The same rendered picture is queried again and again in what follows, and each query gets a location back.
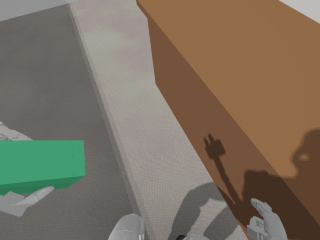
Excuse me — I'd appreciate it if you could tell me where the table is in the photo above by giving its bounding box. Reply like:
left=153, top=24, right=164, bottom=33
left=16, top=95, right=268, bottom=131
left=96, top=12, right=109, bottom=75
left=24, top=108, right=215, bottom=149
left=136, top=0, right=320, bottom=240

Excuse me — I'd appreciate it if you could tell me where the left robot thigh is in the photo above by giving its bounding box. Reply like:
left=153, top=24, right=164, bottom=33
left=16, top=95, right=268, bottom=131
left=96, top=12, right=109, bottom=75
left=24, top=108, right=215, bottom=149
left=108, top=214, right=145, bottom=240

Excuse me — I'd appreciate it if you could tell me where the right robot hand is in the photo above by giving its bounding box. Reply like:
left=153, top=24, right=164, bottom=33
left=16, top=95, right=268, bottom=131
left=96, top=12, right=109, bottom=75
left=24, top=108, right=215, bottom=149
left=246, top=198, right=288, bottom=240

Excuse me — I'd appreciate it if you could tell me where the sponge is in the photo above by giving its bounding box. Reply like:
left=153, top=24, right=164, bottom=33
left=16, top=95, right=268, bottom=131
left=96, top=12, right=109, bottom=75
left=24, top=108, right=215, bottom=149
left=0, top=140, right=86, bottom=196

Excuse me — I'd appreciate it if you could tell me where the left robot hand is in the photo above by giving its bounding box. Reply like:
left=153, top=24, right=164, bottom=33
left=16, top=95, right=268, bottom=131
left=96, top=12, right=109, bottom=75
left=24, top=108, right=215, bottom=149
left=0, top=121, right=55, bottom=218

